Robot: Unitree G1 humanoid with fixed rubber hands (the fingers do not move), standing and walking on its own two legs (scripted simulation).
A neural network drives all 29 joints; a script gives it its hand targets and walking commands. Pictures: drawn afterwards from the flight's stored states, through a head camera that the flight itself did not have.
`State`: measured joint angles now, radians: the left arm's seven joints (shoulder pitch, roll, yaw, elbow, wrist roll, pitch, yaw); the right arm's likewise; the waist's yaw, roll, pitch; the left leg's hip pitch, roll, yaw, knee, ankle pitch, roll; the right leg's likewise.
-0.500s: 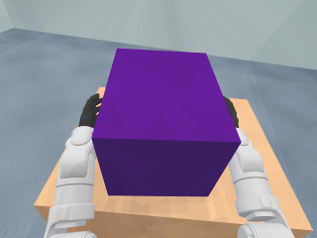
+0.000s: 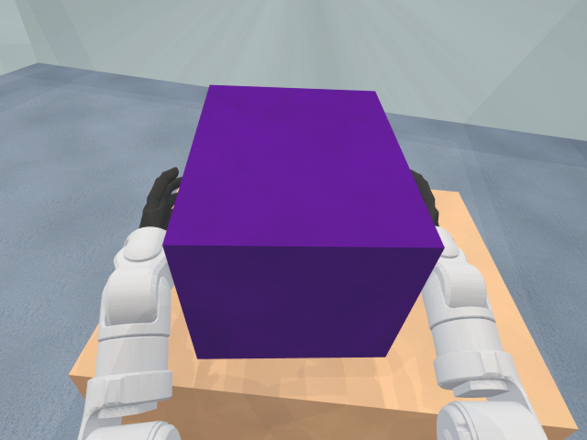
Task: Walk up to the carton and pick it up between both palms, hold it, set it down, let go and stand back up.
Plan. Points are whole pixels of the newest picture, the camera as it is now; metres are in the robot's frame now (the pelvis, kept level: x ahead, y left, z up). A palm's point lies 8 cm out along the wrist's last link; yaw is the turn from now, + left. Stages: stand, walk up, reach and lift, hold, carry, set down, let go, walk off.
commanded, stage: hold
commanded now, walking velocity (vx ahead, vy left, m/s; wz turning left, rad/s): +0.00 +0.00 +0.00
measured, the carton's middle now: (293, 214) +0.39 -0.01 +0.17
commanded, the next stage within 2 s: none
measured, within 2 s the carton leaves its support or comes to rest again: neither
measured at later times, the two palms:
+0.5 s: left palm (157, 230) +0.34 +0.17 +0.18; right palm (418, 226) +0.35 -0.18 +0.18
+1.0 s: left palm (155, 230) +0.34 +0.17 +0.18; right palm (417, 226) +0.35 -0.17 +0.18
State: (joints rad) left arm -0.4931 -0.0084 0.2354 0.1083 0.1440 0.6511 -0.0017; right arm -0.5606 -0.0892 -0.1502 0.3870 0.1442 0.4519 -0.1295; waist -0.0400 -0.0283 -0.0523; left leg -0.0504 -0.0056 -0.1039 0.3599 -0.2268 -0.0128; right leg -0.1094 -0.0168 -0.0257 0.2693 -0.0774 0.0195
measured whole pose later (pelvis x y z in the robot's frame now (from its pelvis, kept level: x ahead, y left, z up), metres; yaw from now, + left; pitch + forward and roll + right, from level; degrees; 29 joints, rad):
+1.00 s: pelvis +0.00 +0.00 +0.00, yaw +0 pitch -5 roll -1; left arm -0.47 -0.02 0.23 0.04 0.16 0.70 -0.01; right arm -0.54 -0.09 -0.14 0.33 0.17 0.50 -0.14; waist -0.04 -0.03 -0.04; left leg -0.04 0.00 -0.10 0.36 -0.24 -0.01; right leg -0.09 -0.01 -0.02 0.28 -0.09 0.02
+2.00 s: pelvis +0.00 +0.00 +0.00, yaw +1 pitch -5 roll -1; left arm -0.47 -0.01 0.24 0.06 0.16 0.69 -0.01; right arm -0.55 -0.08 -0.15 0.33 0.17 0.49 -0.14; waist -0.04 -0.03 -0.05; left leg -0.05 0.00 -0.10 0.36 -0.23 -0.02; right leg -0.10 -0.01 -0.02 0.28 -0.09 0.02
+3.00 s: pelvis +0.00 +0.00 +0.00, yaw +1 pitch -5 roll -1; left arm -0.47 -0.01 0.24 0.06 0.16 0.69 -0.01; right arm -0.54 -0.08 -0.15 0.33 0.17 0.49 -0.14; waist -0.04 -0.03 -0.05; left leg -0.05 0.00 -0.10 0.36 -0.22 -0.02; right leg -0.10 -0.01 -0.02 0.29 -0.10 0.02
